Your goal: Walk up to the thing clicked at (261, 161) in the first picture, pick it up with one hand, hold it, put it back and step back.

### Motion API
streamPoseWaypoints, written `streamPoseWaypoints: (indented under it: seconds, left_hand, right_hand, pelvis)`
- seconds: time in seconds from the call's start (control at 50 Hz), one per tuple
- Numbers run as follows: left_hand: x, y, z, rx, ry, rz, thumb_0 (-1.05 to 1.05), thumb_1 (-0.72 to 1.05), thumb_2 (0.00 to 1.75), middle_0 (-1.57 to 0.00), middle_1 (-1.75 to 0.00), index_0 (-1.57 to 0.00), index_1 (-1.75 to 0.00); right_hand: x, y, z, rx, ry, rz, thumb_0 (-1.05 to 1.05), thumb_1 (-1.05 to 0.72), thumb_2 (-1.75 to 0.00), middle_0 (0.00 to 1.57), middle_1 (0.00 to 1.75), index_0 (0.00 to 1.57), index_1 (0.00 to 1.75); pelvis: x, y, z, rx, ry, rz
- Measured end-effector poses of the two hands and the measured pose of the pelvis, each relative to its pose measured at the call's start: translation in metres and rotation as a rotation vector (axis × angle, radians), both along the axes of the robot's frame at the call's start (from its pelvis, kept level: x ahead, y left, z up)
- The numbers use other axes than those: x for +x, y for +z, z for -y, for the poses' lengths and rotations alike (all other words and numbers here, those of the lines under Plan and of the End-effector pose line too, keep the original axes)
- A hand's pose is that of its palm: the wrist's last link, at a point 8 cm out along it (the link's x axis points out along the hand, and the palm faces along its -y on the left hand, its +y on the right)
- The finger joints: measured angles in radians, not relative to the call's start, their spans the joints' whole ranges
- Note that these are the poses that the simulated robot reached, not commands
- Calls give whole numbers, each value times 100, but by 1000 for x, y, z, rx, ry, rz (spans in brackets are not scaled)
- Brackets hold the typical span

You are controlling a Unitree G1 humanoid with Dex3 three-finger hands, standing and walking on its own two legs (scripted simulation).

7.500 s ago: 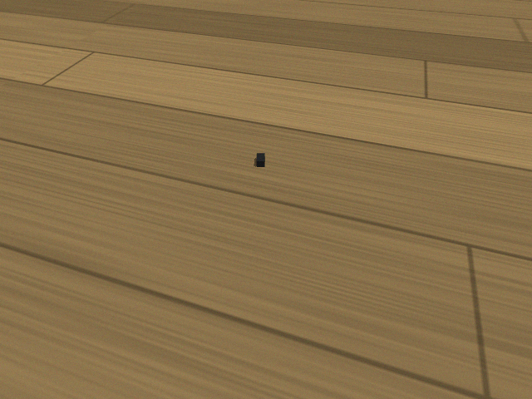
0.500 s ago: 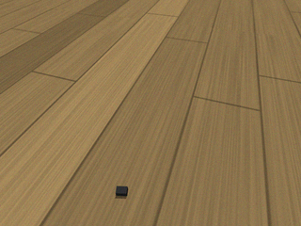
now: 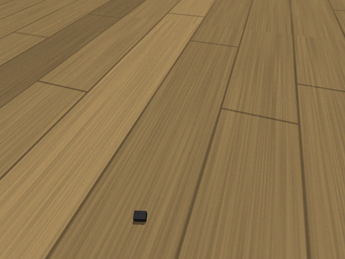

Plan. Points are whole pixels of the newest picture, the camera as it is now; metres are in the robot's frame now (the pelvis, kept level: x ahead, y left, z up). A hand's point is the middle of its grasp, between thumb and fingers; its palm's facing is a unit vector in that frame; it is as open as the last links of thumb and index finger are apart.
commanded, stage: stand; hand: left
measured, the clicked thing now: (140, 216) +0.51 +0.23 -0.76
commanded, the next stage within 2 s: none
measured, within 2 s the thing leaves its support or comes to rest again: neither
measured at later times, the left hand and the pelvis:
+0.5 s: hand out of the picture +0.06 +0.25 -0.16, palm faces -0.02 -0.94 -0.34, open 7.4 cm; pelvis -0.01 -0.01 +0.00, yaw +0 degrees
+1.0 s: hand out of the picture +0.08 +0.24 -0.15, palm faces -0.02 -0.94 -0.35, open 7.4 cm; pelvis +0.00 -0.01 +0.00, yaw +0 degrees
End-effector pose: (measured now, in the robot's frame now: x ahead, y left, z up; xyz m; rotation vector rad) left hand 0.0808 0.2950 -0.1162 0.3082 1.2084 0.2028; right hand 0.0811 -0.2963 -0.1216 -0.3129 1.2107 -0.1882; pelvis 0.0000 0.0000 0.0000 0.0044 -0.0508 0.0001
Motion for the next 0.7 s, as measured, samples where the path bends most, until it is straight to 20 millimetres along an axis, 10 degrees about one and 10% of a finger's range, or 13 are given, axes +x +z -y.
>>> streamPoseWaypoints:
  seconds: [0.7]
  left_hand:
    - [-22,-1,5,7,0,-36,1,90,90,-20,-30,-20,-30]
  right_hand:
    - [-25,-4,11,4,-6,-56,1,-91,-90,21,30,20,30]
  pelvis:
    - [-4,-1,9,-1,4,-9]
